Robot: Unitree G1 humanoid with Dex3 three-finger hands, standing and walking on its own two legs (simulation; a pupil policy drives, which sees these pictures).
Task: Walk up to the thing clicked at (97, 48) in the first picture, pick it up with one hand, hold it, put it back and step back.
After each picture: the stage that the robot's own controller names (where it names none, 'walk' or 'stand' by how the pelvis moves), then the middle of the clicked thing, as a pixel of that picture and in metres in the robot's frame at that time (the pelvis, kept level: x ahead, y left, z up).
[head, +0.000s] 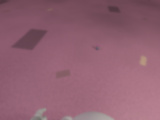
stand; (97, 47) +1.63 -0.23 -0.72
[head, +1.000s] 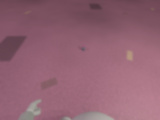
walk; (83, 48) +1.51 +0.08 -0.69
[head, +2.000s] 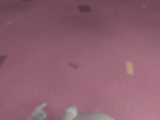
walk; (75, 65) +1.00 +0.26 -0.71
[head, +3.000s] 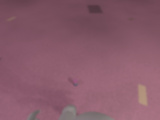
walk; (75, 82) +0.60 +0.18 -0.70
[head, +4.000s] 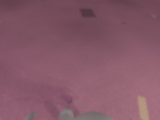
stand; (69, 99) +0.37 +0.18 -0.69
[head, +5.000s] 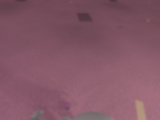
stand; (67, 106) +0.31 +0.19 -0.72
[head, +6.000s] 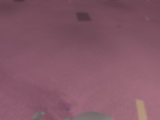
stand; (67, 106) +0.30 +0.19 -0.72
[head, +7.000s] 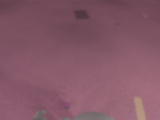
stand; (66, 105) +0.30 +0.20 -0.72
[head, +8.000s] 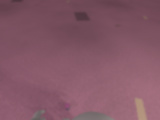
stand; (67, 106) +0.30 +0.19 -0.73
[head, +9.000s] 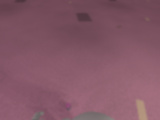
stand; (68, 106) +0.31 +0.18 -0.73
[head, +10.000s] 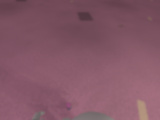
stand; (68, 106) +0.31 +0.18 -0.73
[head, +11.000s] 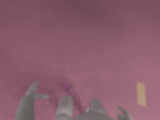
go down; (66, 87) +0.35 +0.18 -0.61
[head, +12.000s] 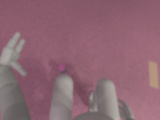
go down; (62, 68) +0.41 +0.20 -0.32
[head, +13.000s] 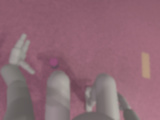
close in; (54, 63) +0.41 +0.21 -0.27
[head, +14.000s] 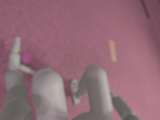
close; (27, 60) +0.40 +0.24 -0.22
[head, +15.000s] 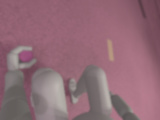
close; (25, 58) +0.40 +0.25 -0.23
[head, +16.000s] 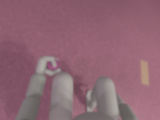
lift; (52, 66) +0.34 +0.24 -0.09
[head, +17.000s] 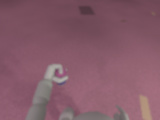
hold; (61, 76) +0.32 +0.17 +0.04
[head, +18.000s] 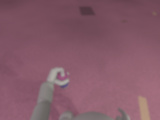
hold; (63, 80) +0.31 +0.17 +0.00
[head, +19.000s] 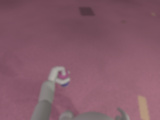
hold; (63, 78) +0.32 +0.16 +0.00
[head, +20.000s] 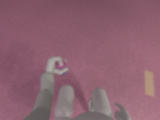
crouch; (61, 67) +0.39 +0.17 -0.07
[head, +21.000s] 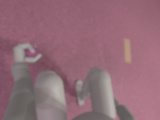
lower; (32, 55) +0.42 +0.25 -0.21
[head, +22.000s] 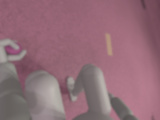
lower; (13, 51) +0.43 +0.27 -0.23
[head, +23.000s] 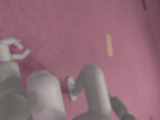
lower; (17, 50) +0.43 +0.26 -0.24
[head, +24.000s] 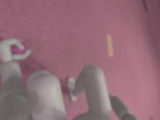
lower; (18, 51) +0.43 +0.26 -0.23
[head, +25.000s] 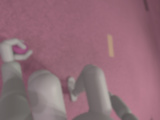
loosen; (20, 51) +0.43 +0.26 -0.24
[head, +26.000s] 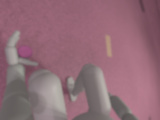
withdraw; (23, 54) +0.42 +0.23 -0.24
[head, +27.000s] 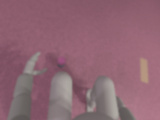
walk; (61, 62) +0.44 +0.19 -0.29
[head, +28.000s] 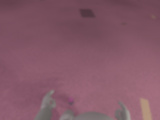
stand; (70, 101) +0.36 +0.14 -0.65
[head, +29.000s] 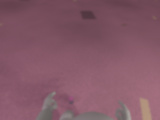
stand; (71, 100) +0.38 +0.15 -0.67
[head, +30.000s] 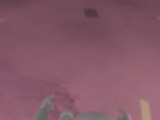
stand; (71, 98) +0.38 +0.15 -0.68
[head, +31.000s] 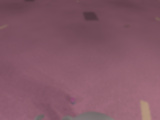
walk; (73, 100) +0.38 +0.15 -0.72
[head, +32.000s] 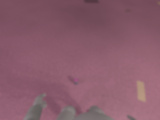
walk; (76, 81) +0.53 +0.11 -0.69
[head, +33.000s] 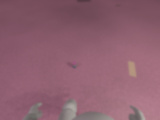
walk; (74, 65) +0.84 +0.23 -0.68
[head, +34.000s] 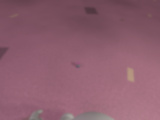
stand; (78, 64) +1.02 +0.16 -0.71
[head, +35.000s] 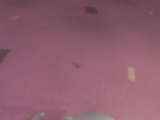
stand; (78, 65) +1.02 +0.15 -0.73
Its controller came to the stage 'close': yes
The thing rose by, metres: 0.72
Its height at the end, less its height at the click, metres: +0.00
